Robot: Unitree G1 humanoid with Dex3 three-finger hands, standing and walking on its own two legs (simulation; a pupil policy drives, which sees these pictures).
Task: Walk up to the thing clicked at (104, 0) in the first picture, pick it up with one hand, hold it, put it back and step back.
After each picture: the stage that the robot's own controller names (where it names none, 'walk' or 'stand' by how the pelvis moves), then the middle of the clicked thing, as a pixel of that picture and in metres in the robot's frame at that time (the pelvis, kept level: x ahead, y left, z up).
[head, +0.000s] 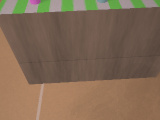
stand; out of the picture +0.99 -0.10 +0.05
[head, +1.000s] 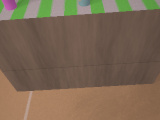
rise first; out of the picture +0.87 +0.04 +0.07
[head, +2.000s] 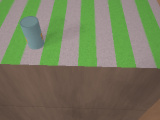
walk; (33, 33) +0.51 +0.26 +0.06
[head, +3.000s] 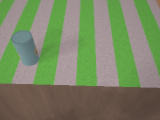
walk; (26, 49) +0.44 +0.22 +0.08
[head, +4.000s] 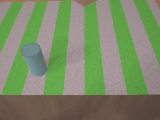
stand; (35, 60) +0.42 +0.20 +0.05
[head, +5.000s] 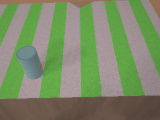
stand; (31, 63) +0.41 +0.21 +0.05
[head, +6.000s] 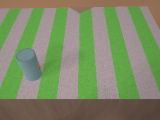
stand; (30, 65) +0.41 +0.22 +0.04
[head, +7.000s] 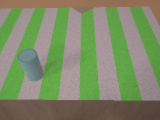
stand; (31, 65) +0.41 +0.22 +0.04
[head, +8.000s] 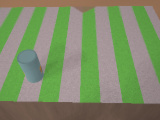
rise first; (31, 66) +0.40 +0.21 +0.04
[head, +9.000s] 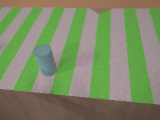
rise first; (46, 61) +0.43 +0.20 +0.05
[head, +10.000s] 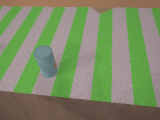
go down; (46, 62) +0.42 +0.19 +0.05
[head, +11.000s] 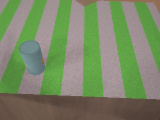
go down; (33, 58) +0.43 +0.18 +0.05
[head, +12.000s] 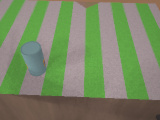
go down; (34, 59) +0.43 +0.18 +0.06
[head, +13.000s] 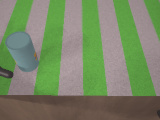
close in; (23, 53) +0.40 +0.19 +0.09
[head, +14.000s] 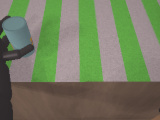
close; (20, 38) +0.46 +0.20 +0.11
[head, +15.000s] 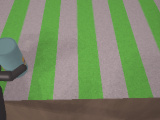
lift; (11, 59) +0.39 +0.22 +0.10
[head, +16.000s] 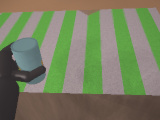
lift; (30, 61) +0.32 +0.17 +0.19
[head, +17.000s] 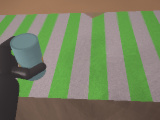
hold; (29, 58) +0.31 +0.17 +0.21
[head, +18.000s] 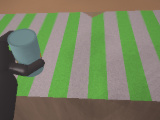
crouch; (27, 54) +0.32 +0.17 +0.22
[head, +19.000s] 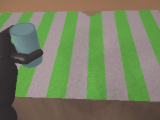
crouch; (27, 46) +0.37 +0.18 +0.20
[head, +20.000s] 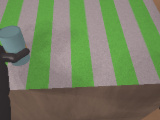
lower; (15, 46) +0.45 +0.20 +0.08
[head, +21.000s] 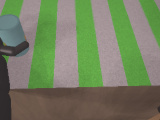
lower; (13, 36) +0.46 +0.20 +0.11
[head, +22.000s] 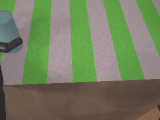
lower; (6, 33) +0.47 +0.21 +0.11
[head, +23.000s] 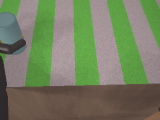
lower; (10, 34) +0.46 +0.21 +0.11
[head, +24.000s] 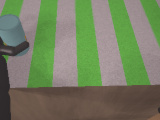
loosen; (13, 36) +0.46 +0.20 +0.11
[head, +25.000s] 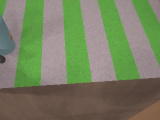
rise; out of the picture +0.46 +0.22 +0.11
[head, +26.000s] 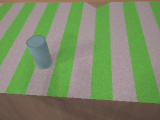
sink last; (40, 52) +0.44 +0.20 +0.09
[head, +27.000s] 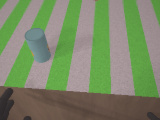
stand; (38, 46) +0.46 +0.20 +0.08
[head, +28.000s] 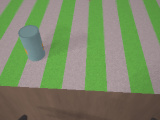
stand; (32, 44) +0.46 +0.20 +0.10
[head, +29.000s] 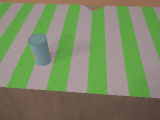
stand; (40, 50) +0.47 +0.20 +0.06
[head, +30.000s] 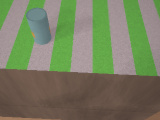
walk; (39, 27) +0.51 +0.17 +0.07
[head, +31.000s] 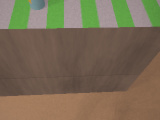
walk; out of the picture +0.69 +0.23 +0.06
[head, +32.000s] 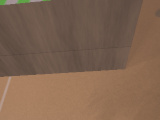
walk; out of the picture +0.99 +0.33 +0.06
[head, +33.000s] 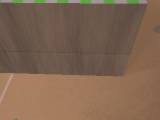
stand; out of the picture +1.09 +0.23 +0.06
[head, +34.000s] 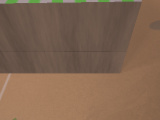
stand; out of the picture +1.09 +0.25 +0.04
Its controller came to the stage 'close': yes
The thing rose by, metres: 0.19
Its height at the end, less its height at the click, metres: +0.00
